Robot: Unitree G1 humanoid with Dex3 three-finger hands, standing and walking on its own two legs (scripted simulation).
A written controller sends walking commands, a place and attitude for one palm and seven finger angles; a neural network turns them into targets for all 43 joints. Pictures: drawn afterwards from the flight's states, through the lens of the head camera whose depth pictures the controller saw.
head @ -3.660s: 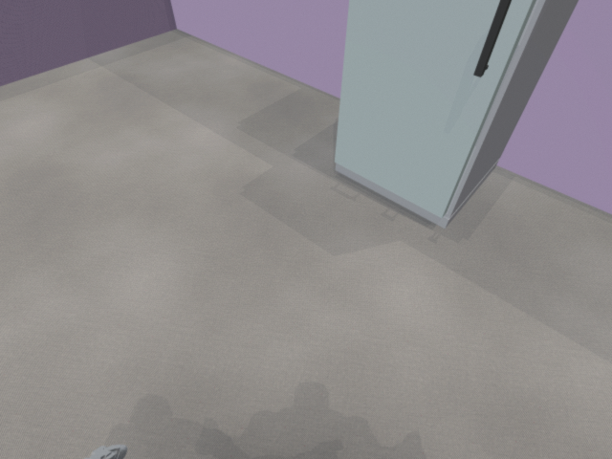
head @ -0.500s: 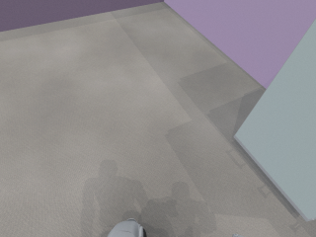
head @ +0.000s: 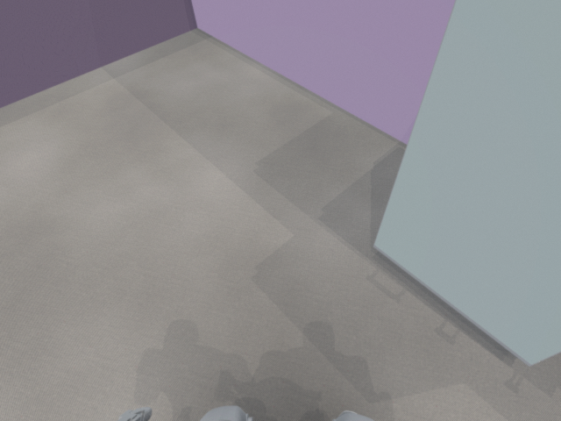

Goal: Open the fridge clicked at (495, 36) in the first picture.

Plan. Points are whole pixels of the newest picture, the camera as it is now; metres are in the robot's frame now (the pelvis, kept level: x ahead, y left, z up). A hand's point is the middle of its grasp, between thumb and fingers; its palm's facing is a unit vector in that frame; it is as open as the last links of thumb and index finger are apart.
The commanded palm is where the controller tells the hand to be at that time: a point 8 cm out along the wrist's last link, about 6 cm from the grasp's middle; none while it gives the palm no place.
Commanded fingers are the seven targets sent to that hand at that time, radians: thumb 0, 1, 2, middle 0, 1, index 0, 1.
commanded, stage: turn to face it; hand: right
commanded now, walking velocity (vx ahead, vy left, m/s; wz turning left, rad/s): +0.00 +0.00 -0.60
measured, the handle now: out of the picture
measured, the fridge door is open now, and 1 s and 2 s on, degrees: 0 0 0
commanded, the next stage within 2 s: take the last steps up to it in 1.14 s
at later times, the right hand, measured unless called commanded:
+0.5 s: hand out of the picture +0.04 -0.15 -0.13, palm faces +0.30 +0.91 -0.28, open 7.4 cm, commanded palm none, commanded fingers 0.00 -0.90 -0.90 0.20 0.30 0.20 0.30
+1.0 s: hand out of the picture -0.05 -0.19 -0.14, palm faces +0.55 +0.78 -0.28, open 7.4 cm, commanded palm none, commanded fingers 0.00 -0.90 -0.90 0.20 0.30 0.20 0.30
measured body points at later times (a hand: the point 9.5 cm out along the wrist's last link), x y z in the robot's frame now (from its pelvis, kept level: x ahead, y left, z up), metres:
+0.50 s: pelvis +0.02 +0.06 +0.02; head +0.05 +0.08 +0.46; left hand +0.18 +0.30 -0.13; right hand +0.02 -0.20 -0.11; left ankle +0.05 +0.18 -0.72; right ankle -0.02 -0.07 -0.64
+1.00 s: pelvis +0.01 +0.04 +0.02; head +0.04 +0.01 +0.47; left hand +0.21 +0.20 -0.12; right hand -0.07 -0.23 -0.12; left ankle +0.08 +0.17 -0.67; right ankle -0.04 -0.06 -0.72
